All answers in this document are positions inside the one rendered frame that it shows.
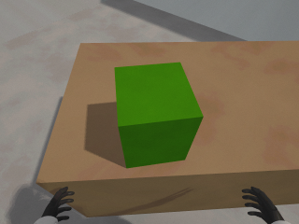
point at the left robot hand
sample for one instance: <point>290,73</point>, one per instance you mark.
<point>52,209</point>

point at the carton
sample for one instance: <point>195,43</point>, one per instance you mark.
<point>158,114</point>

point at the pedestal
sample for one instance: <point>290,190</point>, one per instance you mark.
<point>248,93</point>

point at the right robot hand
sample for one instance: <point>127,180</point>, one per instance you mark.
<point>269,213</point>

